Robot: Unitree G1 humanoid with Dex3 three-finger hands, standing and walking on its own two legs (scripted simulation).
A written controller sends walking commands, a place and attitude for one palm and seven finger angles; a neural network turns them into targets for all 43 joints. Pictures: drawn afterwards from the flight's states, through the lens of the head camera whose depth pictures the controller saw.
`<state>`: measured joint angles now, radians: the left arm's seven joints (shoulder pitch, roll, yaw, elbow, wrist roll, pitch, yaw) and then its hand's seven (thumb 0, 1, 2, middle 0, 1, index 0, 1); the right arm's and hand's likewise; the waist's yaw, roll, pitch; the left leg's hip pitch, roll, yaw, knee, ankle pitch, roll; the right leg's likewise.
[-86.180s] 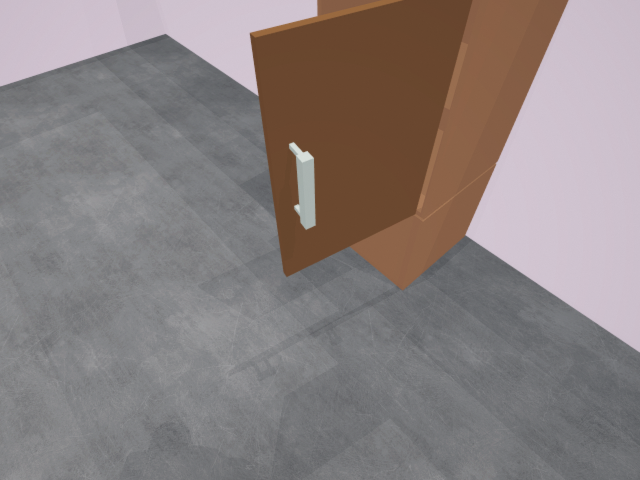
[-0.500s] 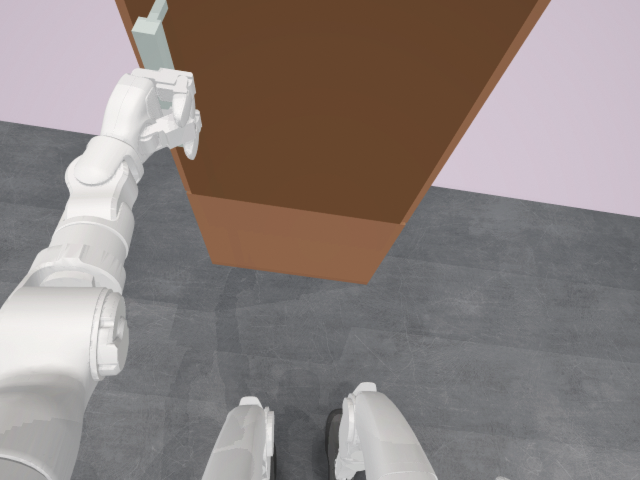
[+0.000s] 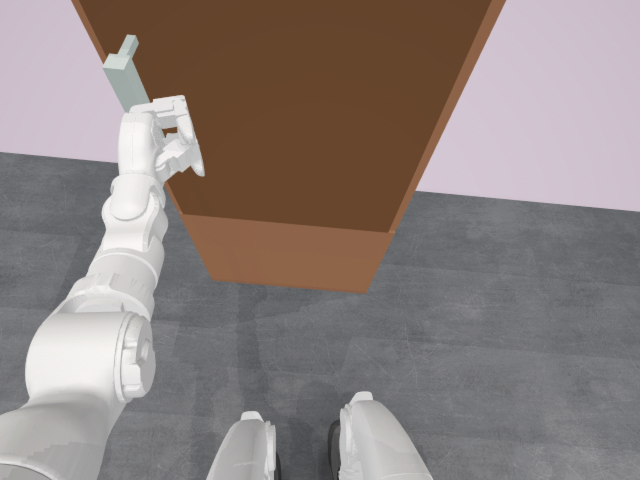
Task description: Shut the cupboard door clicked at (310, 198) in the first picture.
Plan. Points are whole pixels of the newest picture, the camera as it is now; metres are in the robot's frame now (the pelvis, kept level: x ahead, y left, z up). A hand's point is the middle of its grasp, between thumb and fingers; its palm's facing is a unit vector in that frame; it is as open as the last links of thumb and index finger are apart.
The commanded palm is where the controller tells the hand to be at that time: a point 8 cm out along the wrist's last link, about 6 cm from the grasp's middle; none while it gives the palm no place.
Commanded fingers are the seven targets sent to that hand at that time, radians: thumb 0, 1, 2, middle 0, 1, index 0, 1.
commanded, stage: pull the fist back off the door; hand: left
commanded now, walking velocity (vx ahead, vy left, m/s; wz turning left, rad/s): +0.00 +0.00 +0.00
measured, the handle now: (148, 109) +0.58 +0.18 +0.07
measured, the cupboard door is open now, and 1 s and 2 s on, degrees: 0 0 0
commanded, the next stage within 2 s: draw the hand back to the body in 0.44 s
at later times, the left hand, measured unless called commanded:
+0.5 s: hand (183, 206) +0.43 +0.13 +0.07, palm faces -0.04 -1.00 -0.01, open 3.1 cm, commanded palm +0.41 +0.18 +0.07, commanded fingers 0.00 0.90 0.90 -1.30 -1.50 -1.30 -1.50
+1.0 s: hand (112, 226) +0.36 +0.17 +0.14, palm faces -0.03 -1.00 -0.02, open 3.1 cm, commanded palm +0.33 +0.22 +0.15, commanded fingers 0.00 0.90 0.90 -1.22 -1.41 -1.22 -1.41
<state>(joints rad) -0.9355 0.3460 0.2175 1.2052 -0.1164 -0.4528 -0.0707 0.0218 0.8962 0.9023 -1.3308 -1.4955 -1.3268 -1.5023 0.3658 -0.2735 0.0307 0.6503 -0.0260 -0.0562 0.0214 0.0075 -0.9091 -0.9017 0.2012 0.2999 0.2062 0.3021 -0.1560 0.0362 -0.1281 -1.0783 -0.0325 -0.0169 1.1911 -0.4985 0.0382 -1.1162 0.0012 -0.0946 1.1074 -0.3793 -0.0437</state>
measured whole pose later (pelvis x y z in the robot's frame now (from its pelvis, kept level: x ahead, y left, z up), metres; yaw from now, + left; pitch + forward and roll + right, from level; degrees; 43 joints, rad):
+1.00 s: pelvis +0.05 +0.01 +0.06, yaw +0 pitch +8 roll -1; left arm -0.05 0.23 0.12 0.25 -0.24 -0.27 -0.18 0.02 0.90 0.90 -1.30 -1.49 -1.30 -1.50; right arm 0.28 -0.26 0.03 0.54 0.05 -0.03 -0.05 0.01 -0.91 -0.90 0.20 0.30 0.21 0.30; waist -0.01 0.04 -0.09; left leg -0.56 -0.04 -0.01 0.87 -0.46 0.05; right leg -0.61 0.01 -0.07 0.83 -0.36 -0.03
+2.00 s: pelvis +0.07 +0.01 +0.10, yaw +0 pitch -4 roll -1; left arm 0.44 0.32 0.32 -0.36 -0.07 -0.04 0.11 0.02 0.89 0.90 -0.24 -0.33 -0.24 -0.34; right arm 0.20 -0.24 0.02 0.62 0.01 -0.09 -0.08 0.01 -0.91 -0.90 0.20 0.30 0.20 0.30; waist 0.07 0.09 0.01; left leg -0.07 -0.05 -0.01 0.43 -0.30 0.05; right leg -0.14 0.00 -0.05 0.43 -0.22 -0.01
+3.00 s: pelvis -0.01 +0.02 +0.08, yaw +0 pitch -1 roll -1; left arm 0.49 0.39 0.42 -0.45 0.00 -0.18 0.16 0.02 0.88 0.90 -0.21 -0.30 -0.21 -0.30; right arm 0.25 -0.23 0.00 0.54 0.01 -0.01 -0.09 0.01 -0.91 -0.90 0.20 0.30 0.21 0.30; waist 0.00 0.00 -0.02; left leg -0.38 -0.04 0.03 0.70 -0.31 0.08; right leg -0.42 0.00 -0.03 0.63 -0.19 -0.01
